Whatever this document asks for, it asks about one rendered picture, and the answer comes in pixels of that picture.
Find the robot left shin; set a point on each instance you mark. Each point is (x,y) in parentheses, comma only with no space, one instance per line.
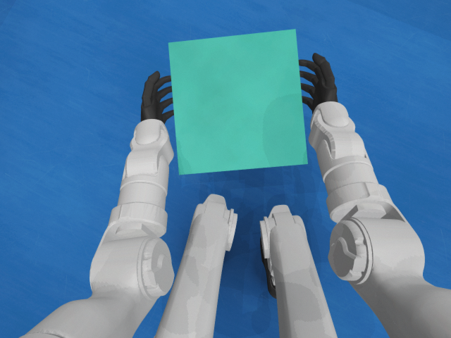
(202,207)

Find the right robot forearm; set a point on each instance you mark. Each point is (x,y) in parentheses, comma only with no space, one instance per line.
(351,184)

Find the left robot upper arm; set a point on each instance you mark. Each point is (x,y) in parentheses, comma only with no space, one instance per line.
(127,277)

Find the right robot hand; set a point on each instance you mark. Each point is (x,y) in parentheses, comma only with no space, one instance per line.
(323,81)

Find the left robot forearm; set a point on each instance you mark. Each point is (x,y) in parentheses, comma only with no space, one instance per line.
(144,186)

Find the left robot hand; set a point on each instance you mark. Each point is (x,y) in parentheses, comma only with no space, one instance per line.
(151,107)

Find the carton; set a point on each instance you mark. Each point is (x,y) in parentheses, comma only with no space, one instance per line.
(237,102)

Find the right robot upper arm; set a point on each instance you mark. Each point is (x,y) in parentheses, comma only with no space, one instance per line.
(383,260)

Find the right robot foot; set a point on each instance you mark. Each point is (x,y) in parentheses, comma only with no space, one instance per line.
(271,287)

